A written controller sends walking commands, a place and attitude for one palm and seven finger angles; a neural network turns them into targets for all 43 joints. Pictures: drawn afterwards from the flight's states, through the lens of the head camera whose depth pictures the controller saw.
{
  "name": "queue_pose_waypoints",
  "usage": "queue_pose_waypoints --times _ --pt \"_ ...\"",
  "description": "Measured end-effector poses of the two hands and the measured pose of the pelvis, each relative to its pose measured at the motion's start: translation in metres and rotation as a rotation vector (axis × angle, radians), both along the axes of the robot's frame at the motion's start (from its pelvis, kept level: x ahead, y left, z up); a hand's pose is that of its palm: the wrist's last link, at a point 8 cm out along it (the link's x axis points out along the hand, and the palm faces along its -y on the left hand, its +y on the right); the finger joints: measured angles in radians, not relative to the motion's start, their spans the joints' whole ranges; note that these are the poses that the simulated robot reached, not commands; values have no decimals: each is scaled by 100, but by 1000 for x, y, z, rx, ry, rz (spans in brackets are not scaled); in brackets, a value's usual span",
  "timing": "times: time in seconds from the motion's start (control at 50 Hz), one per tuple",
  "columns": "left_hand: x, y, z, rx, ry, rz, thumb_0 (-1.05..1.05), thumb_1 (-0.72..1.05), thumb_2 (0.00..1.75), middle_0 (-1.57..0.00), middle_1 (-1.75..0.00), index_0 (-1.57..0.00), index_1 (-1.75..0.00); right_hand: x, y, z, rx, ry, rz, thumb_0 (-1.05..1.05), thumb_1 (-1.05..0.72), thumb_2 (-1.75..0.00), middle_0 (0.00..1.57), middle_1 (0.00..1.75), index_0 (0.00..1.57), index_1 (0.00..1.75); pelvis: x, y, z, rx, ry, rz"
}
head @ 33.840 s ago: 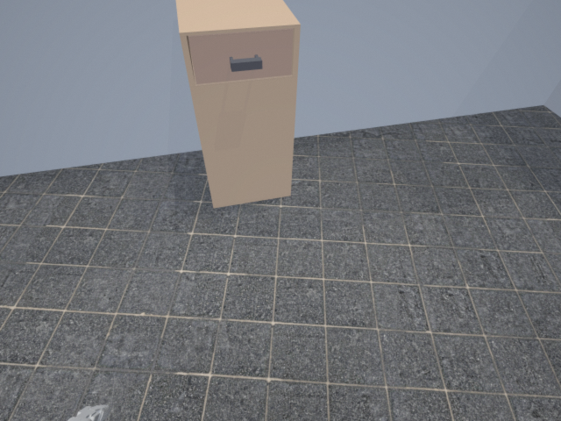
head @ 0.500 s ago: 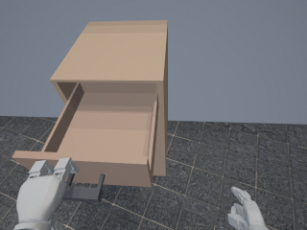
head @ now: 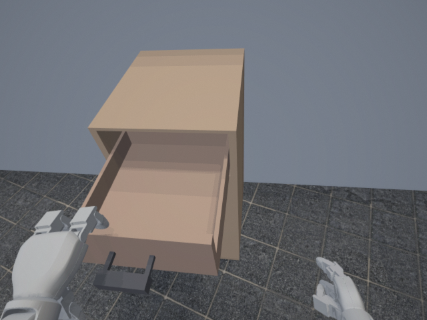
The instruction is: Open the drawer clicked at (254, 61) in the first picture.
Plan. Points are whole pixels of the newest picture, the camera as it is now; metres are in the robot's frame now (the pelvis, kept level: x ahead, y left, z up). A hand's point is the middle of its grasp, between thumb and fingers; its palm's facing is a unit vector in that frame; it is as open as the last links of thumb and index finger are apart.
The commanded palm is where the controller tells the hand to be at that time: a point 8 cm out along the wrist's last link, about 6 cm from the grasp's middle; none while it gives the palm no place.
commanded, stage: lift the hand off the handle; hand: left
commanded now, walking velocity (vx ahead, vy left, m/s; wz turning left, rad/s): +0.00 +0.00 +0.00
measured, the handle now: (127, 269) +0.21 +0.22 -0.03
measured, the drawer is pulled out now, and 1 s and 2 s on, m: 0.29 0.29 0.29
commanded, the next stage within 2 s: draw the hand back to the body in 0.32 s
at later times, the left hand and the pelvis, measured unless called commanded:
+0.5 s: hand (66, 257) +0.17 +0.25 +0.11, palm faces +0.05 -0.10 -0.99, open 13.8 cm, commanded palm +0.14 +0.25 +0.17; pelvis +0.00 +0.01 +0.01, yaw +0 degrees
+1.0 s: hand (53, 250) +0.17 +0.27 +0.12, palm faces +0.05 -0.06 -1.00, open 13.8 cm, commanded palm +0.14 +0.27 +0.18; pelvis +0.01 +0.01 +0.01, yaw +1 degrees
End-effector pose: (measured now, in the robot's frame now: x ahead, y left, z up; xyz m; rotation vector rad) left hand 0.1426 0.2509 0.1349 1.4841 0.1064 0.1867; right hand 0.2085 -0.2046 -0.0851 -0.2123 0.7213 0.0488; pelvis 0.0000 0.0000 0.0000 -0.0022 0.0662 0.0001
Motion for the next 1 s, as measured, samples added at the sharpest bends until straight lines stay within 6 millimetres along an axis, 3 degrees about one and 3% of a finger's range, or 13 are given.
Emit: queue_pose_waypoints --times 0.3,0.62,1.0 --pt "6 0 37 -7 -42 -53 0 -49 30 -32 -120 -32 -120 4 7 12 3 -9 12 2 -91 -90 20 30 20 30 3 9 8 -9 -33 8" --pt "3 6 34 -8 -19 -50 0 -49 30 -32 -120 -32 -120 4 22 13 17 3 50 2 -91 -90 20 30 21 30 2 12 9 -13 -43 12" --pt "4 18 43 14 3 -46 0 -49 30 -32 -120 -32 -120 4 10 15 -5 7 24 2 -91 -90 20 30 20 30 5 11 10 -15 -36 12"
